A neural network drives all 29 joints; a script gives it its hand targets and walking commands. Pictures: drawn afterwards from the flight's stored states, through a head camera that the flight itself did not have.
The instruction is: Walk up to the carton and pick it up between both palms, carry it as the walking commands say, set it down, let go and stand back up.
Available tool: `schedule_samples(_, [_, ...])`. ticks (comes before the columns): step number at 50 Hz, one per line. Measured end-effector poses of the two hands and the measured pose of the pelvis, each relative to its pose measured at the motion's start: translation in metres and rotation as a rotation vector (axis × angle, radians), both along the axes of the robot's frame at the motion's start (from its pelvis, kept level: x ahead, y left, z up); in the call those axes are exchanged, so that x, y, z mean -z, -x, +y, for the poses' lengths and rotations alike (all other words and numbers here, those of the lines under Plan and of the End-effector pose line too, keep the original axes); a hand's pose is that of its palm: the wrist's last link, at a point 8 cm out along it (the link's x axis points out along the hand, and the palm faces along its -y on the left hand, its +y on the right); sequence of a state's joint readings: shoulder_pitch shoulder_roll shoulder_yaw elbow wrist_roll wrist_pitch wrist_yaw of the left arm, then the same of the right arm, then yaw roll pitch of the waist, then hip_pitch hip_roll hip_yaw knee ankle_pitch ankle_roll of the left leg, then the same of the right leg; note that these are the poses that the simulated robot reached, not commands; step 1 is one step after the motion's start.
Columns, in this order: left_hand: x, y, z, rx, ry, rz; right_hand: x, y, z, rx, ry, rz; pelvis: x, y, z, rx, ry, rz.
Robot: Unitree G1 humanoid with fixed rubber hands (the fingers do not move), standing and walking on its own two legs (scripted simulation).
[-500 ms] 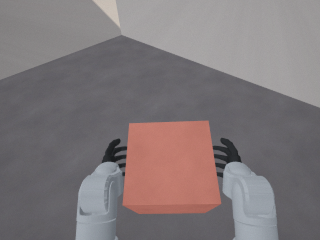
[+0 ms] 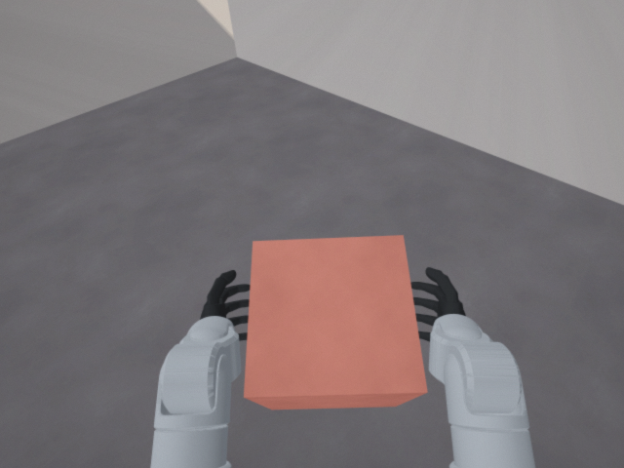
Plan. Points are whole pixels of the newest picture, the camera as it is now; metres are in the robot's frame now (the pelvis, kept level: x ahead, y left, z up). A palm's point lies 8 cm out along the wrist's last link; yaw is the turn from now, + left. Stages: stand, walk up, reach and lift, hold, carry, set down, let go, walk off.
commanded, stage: carry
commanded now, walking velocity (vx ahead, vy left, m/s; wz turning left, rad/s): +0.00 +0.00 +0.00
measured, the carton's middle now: (330, 331) +0.33 +0.00 -0.01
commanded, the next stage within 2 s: hold in 1.24 s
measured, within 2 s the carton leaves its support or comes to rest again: neither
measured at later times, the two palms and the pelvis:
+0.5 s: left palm (218, 327) +0.29 +0.14 +0.07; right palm (444, 326) +0.29 -0.14 +0.07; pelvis +0.01 +0.00 +0.00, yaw +0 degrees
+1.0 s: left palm (225, 328) +0.30 +0.14 +0.06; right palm (445, 330) +0.29 -0.14 +0.06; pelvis +0.01 +0.00 +0.00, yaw -1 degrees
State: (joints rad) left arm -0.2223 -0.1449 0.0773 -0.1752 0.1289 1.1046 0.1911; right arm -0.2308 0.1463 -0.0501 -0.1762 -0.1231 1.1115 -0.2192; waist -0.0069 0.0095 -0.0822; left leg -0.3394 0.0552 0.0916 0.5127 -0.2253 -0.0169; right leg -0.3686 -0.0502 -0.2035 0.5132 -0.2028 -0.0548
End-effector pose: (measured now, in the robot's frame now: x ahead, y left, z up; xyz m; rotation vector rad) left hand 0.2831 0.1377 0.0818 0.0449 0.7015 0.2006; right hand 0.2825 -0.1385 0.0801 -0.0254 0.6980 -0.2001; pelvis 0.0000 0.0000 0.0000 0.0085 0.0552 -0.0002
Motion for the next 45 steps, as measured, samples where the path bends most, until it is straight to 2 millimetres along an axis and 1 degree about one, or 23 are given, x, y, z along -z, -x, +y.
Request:
schedule_samples(16, [0.009,-0.008,0.002,0.007,0.003,-0.001,0.009,-0.008,0.002,-0.006,0.003,0.002,0.001,-0.008,0.002,0.003,0.002,-0.003])
schedule_samples(45, [0.021,-0.015,-0.001,0.027,0.006,-0.001,0.022,-0.012,-0.004,-0.004,-0.003,0.003,0.001,-0.010,0.001,0.009,0.003,-0.004])
